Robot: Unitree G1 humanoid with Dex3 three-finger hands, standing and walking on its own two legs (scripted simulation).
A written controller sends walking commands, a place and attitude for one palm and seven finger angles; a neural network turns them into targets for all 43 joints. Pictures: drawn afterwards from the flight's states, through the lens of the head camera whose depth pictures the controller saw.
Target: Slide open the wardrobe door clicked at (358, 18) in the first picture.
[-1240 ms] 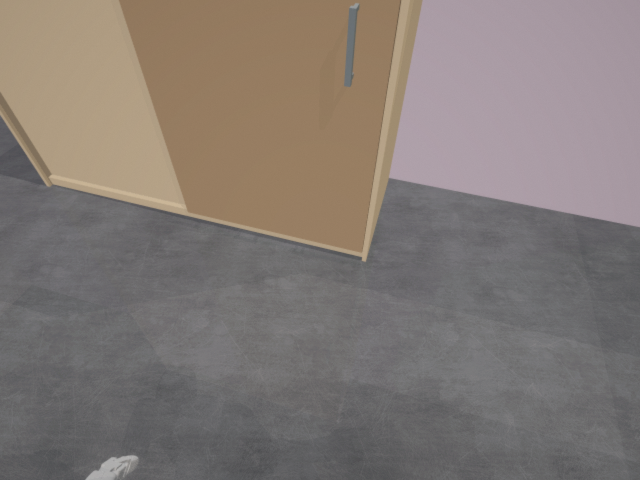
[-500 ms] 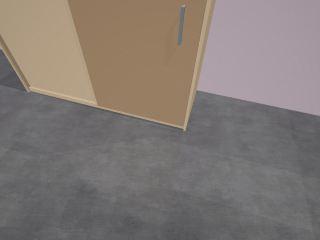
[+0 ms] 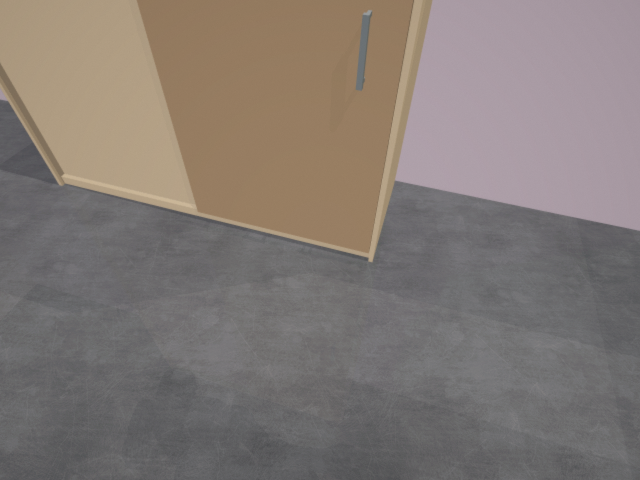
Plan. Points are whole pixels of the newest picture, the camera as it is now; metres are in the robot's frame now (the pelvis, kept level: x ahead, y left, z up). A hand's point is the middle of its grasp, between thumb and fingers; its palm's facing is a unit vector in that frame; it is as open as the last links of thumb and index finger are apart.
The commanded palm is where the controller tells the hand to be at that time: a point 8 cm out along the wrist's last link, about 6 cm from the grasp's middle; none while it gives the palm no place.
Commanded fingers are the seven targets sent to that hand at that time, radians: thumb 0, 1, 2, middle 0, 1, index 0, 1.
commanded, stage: look at it before walking up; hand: right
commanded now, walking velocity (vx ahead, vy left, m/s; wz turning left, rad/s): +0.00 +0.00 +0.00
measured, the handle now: (364, 51) +1.09 -0.05 +0.07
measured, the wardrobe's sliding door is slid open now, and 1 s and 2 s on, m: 0.00 0.00 0.00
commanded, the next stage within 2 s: walk to a spot facing it in 0.20 s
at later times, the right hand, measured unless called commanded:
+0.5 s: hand out of the picture +0.07 -0.24 -0.17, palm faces -0.05 +0.95 -0.32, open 7.3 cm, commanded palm none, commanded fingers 0.00 -0.90 -0.90 0.20 0.30 0.20 0.30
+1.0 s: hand out of the picture +0.05 -0.15 -0.15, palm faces -0.22 +0.95 -0.22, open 7.3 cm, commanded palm none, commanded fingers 0.00 -0.90 -0.90 0.20 0.30 0.20 0.30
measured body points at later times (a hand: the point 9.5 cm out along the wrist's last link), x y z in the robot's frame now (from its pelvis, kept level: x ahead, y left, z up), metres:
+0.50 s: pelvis +0.00 +0.00 -0.01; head +0.01 +0.00 +0.44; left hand +0.08 +0.28 -0.14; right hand +0.07 -0.29 -0.14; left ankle +0.01 +0.11 -0.75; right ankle +0.00 -0.13 -0.75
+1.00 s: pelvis +0.05 +0.04 +0.00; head +0.07 +0.06 +0.45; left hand +0.07 +0.31 -0.14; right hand +0.06 -0.20 -0.14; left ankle -0.01 +0.10 -0.75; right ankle +0.14 -0.11 -0.66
